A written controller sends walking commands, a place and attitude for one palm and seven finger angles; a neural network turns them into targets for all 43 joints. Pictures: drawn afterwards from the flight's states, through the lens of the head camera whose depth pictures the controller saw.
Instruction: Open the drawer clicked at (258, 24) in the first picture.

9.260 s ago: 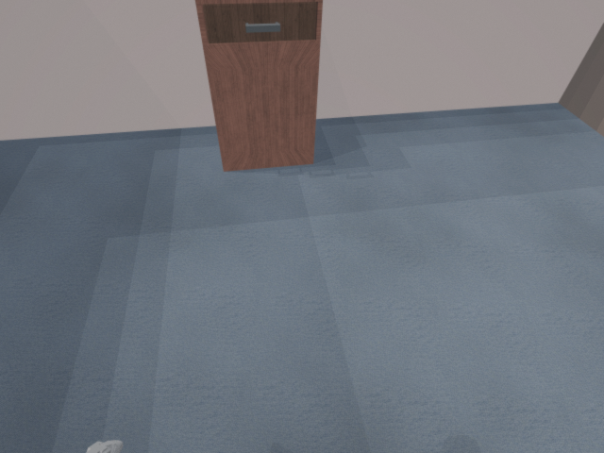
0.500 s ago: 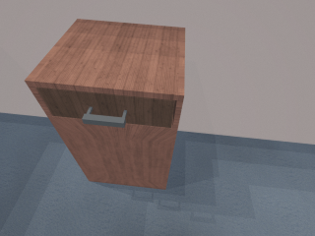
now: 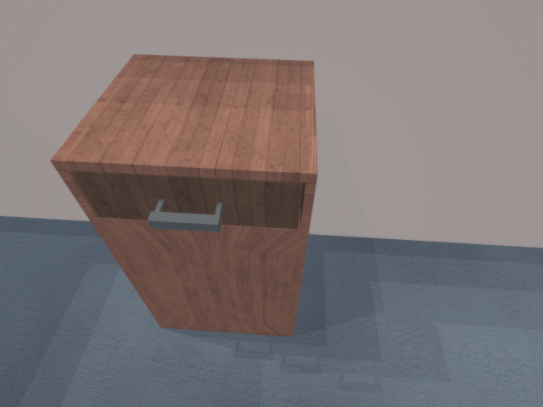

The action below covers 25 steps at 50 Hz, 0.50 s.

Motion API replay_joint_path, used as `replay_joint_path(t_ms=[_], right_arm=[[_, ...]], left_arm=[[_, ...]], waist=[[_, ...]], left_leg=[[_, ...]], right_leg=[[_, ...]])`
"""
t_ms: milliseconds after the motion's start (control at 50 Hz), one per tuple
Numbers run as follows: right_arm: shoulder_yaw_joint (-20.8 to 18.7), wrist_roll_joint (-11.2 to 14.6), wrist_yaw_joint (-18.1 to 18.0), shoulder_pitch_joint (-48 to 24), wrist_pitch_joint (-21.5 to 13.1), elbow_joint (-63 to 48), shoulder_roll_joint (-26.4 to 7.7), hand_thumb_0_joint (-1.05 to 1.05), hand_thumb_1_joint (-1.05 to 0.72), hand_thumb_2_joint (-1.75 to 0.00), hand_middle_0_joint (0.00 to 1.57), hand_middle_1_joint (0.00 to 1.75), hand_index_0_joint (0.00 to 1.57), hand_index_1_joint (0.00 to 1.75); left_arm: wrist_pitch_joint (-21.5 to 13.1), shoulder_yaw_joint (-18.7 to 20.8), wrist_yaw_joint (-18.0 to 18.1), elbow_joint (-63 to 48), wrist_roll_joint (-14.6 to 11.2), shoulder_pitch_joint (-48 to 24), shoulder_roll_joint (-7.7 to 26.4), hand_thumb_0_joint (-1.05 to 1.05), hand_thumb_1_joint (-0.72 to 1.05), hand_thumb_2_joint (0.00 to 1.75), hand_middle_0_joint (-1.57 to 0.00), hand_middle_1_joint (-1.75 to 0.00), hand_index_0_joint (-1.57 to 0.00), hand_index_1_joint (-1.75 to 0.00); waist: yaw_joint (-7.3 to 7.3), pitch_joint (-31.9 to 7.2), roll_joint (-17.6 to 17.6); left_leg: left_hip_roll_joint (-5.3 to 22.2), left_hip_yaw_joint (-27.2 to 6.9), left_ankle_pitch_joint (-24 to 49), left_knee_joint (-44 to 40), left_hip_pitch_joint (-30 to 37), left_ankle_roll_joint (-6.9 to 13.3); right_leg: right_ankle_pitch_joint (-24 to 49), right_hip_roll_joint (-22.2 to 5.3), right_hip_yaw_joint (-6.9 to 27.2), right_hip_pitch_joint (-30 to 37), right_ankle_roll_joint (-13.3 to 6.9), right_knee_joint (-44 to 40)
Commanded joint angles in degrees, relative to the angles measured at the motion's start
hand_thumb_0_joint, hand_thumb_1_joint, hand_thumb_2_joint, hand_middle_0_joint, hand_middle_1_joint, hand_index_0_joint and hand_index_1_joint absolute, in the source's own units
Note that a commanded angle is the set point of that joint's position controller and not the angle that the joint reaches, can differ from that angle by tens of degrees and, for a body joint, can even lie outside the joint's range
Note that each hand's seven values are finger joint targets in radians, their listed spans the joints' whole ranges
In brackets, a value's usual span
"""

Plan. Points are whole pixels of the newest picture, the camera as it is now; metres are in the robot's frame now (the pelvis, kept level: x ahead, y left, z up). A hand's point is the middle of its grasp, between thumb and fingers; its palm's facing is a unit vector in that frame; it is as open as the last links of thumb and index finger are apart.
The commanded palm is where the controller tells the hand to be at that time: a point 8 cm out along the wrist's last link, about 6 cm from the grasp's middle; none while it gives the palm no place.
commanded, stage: look again from close up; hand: left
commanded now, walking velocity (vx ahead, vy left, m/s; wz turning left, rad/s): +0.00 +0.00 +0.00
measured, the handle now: (187, 213) +0.47 +0.20 -0.03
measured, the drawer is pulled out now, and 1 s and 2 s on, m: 0.00 0.00 0.00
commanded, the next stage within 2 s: shuffle to correct the standing spot in 0.48 s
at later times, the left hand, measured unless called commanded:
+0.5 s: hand out of the picture +0.04 +0.21 -0.17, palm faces +0.02 -0.98 -0.20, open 7.4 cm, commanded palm none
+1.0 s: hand out of the picture +0.02 +0.19 -0.17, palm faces +0.00 -0.96 -0.26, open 7.4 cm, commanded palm none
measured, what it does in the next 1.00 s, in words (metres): stands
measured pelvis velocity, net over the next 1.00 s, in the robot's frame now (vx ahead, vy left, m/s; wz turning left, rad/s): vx -0.01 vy -0.01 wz -0.04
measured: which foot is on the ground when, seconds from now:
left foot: down 0.00-1.00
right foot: down 0.00-1.00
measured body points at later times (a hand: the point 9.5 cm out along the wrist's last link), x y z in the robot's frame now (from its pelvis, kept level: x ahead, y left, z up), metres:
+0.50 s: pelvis +0.03 +0.03 +0.00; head +0.03 +0.03 +0.45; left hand +0.04 +0.26 -0.15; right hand +0.01 -0.18 -0.16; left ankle +0.00 +0.13 -0.74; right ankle +0.02 -0.11 -0.74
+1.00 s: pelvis -0.01 -0.01 -0.01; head +0.02 -0.02 +0.44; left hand +0.02 +0.24 -0.15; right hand +0.03 -0.24 -0.17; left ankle +0.00 +0.13 -0.74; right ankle +0.02 -0.11 -0.74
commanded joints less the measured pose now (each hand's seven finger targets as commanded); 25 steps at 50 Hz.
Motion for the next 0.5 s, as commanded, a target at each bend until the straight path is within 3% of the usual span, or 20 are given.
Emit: replay_joint_path(t_ms=[0, 40, 60, 140, 200, 220, 360, 480], right_arm=[[-0.45, -0.04, -0.23, 5.86, -2.22, -2.62, -3.45, 0.00, -0.90, -0.90, 0.20, 0.30, 0.20, 0.30], [-0.06, -0.11, -0.55, 4.95, -2.85, -2.63, -4.14, 0.00, -0.90, -0.90, 0.20, 0.30, 0.20, 0.30], [-0.01, -0.04, -0.74, 4.47, -3.05, -2.77, -4.44, 0.00, -0.90, -0.90, 0.20, 0.30, 0.20, 0.30], [0.18, -0.01, -1.09, 4.22, -3.19, -2.43, -5.09, 0.00, -0.90, -0.90, 0.20, 0.30, 0.20, 0.30], [0.32, 0.03, -1.11, 4.52, -3.25, -1.80, -5.44, 0.00, -0.90, -0.90, 0.20, 0.30, 0.20, 0.30], [0.29, 0.01, -1.20, 4.70, -3.39, -1.54, -5.23, 0.00, -0.90, -0.90, 0.20, 0.30, 0.20, 0.30], [0.30, 0.09, -1.33, 3.86, -3.43, -0.41, -5.89, 0.00, -0.90, -0.90, 0.20, 0.30, 0.20, 0.30], [0.29, 0.21, -1.47, 3.18, -3.37, 0.48, -6.10, 0.00, -0.90, -0.90, 0.20, 0.30, 0.20, 0.30]], left_arm=[[-1.35, 1.94, 0.42, -4.13, -0.15, -1.15, 8.63, 0.00, 0.90, 0.90, -0.20, -0.30, -0.20, -0.30], [-0.80, 1.60, 0.20, -3.71, -0.43, -0.27, 7.64, 0.00, 0.90, 0.90, -0.20, -0.30, -0.20, -0.30], [-0.67, 1.49, 0.14, -3.45, -0.47, 0.67, 7.21, 0.00, 0.90, 0.90, -0.20, -0.30, -0.20, -0.30], [-0.14, 1.15, -0.02, -2.78, -0.49, 1.44, 6.38, 0.00, 0.90, 0.90, -0.20, -0.30, -0.20, -0.30], [-0.01, 1.09, 0.01, -2.84, -0.55, 1.35, 6.76, 0.00, 0.90, 0.90, -0.20, -0.30, -0.20, -0.30], [0.13, 1.18, 0.02, -2.99, -0.51, 0.99, 6.74, 0.00, 0.90, 0.90, -0.20, -0.30, -0.20, -0.30], [0.22, 1.35, 0.15, -2.85, -0.51, 0.73, 7.12, 0.00, 0.90, 0.90, -0.20, -0.30, -0.20, -0.30], [0.28, 1.34, 0.22, -1.85, -0.45, 0.86, 7.36, 0.00, 0.90, 0.90, -0.20, -0.30, -0.20, -0.30]], waist=[[-2.39, 0.35, -2.17], [-0.98, 2.54, 3.71], [-0.31, 2.65, 3.89], [0.63, 5.85, -0.81], [0.62, 5.12, -1.73], [0.60, 5.43, -0.33], [0.58, 3.15, -2.01], [0.31, 2.43, -0.38]], left_leg=[[0.59, -1.39, 3.23, -2.86, 1.93, 1.66], [2.28, -4.20, 4.90, -7.02, -2.17, 2.52], [2.90, -5.09, 4.97, -8.41, -4.02, 2.93], [2.70, -5.48, 3.13, -11.11, -6.24, 3.31], [2.48, -4.93, 4.76, -11.38, -4.44, 3.29], [2.63, -5.09, 5.86, -12.06, -4.32, 3.39], [2.44, -3.94, 10.88, -11.23, -0.24, 3.27], [2.54, -3.40, 14.73, -11.14, 2.20, 3.13]], right_leg=[[-8.87, -8.24, 8.77, -5.08, -3.11, -7.37], [-4.99, -5.85, 6.64, -1.71, -1.92, -3.96], [-2.55, -5.27, 6.08, 0.73, -1.58, -2.96], [-0.20, -5.18, 5.50, 2.80, -0.92, -2.74], [1.59, -5.58, 5.52, 3.59, -0.66, -2.96], [2.21, -5.44, 5.21, 3.91, -0.52, -2.65], [5.78, -6.19, 5.16, 5.13, -0.05, -3.05], [7.79, -6.44, 4.94, 5.86, 0.17, -3.33]])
